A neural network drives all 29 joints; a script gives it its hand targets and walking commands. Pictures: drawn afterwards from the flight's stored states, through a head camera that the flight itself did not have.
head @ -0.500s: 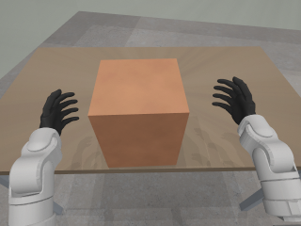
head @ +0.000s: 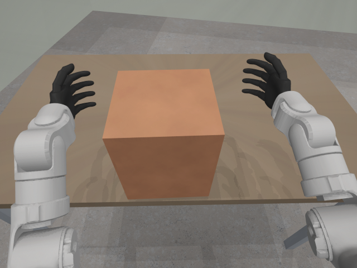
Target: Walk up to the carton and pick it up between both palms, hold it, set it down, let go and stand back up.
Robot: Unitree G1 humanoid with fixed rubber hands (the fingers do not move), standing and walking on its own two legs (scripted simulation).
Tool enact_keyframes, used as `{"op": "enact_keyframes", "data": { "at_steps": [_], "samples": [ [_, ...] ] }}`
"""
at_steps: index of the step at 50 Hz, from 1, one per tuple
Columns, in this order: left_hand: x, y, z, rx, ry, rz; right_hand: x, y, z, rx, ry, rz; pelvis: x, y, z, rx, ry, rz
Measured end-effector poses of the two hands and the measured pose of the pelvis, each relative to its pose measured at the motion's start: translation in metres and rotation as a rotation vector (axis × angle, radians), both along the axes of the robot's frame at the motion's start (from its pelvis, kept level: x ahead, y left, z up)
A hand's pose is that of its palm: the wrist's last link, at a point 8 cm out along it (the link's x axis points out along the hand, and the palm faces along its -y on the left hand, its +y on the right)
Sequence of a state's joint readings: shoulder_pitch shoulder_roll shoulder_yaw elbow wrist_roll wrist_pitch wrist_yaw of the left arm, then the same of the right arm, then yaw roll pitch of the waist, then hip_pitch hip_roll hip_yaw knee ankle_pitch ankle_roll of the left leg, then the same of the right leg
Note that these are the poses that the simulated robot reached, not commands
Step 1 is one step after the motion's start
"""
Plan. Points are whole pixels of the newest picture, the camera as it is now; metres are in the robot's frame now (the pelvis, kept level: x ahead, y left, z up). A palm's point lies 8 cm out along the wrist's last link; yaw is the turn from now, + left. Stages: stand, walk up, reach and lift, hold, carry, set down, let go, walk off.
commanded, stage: reach and lift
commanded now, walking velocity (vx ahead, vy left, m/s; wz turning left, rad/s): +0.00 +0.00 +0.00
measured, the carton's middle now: (166, 137) +0.40 +0.05 +0.06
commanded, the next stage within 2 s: none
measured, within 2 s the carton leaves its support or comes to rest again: neither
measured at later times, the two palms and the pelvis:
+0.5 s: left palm (71, 106) +0.40 +0.24 +0.17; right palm (265, 101) +0.43 -0.17 +0.15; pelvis +0.00 +0.00 +0.00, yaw +0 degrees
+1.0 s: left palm (91, 119) +0.41 +0.22 +0.11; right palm (255, 115) +0.44 -0.16 +0.10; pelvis +0.01 +0.00 +0.00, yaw +0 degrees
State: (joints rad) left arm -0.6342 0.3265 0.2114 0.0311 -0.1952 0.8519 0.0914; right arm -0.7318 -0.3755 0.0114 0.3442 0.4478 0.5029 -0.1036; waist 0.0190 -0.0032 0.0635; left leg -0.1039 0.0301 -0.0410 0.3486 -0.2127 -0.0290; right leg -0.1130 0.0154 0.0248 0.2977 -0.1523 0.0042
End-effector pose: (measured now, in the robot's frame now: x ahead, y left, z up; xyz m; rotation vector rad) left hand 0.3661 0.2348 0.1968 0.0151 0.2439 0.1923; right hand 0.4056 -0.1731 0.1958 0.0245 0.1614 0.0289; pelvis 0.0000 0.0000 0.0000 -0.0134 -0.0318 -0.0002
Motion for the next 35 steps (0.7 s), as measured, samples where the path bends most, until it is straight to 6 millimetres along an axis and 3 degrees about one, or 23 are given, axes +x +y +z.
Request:
{"op": "enact_keyframes", "data": {
  "at_steps": [13, 20, 28, 35],
  "samples": [
    [0.029, -0.007, -0.007, 0.005, 0.067, -0.019, 0.022, 0.001, 0.01, -0.004, 0.041, -0.024, 0.001, 0.0, 0.0, 0.0, 0.01, 0.0],
    [0.032, 0.0, -0.031, 0.006, 0.103, 0.003, 0.028, 0.0, -0.021, -0.026, 0.112, -0.037, 0.002, -0.002, 0.0, 0.0, 0.018, -0.001],
    [0.033, 0.009, -0.03, 0.013, 0.024, 0.012, 0.024, 0.002, -0.051, -0.041, 0.127, -0.027, 0.003, -0.003, 0.0, -0.001, 0.027, -0.002],
    [0.033, 0.008, -0.069, -0.002, 0.12, 0.0, 0.025, -0.003, -0.063, -0.063, 0.122, -0.045, 0.003, -0.002, 0.0, -0.002, 0.036, -0.002]
  ]
}}
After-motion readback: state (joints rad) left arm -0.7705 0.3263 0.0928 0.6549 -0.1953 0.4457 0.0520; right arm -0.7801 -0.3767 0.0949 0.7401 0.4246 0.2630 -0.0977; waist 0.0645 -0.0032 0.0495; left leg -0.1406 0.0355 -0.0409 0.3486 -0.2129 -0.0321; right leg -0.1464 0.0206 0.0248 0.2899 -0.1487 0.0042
